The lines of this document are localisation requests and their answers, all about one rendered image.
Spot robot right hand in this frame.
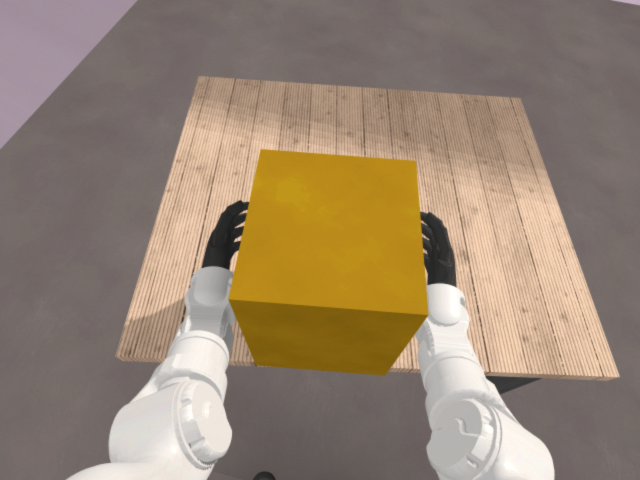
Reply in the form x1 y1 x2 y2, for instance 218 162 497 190
420 212 457 288

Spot robot left hand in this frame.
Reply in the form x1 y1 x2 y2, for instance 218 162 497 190
202 200 249 270

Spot right robot forearm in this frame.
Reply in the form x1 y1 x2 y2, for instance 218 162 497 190
415 283 521 430

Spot table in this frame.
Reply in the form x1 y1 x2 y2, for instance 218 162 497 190
115 76 620 395

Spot robot left upper arm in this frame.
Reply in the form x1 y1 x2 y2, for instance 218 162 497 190
66 379 232 480

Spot left robot forearm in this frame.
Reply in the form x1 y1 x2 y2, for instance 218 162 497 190
108 266 236 463

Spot robot right upper arm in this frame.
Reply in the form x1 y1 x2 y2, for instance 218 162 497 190
426 399 554 480

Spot carton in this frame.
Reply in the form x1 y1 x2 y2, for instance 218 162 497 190
228 149 429 376

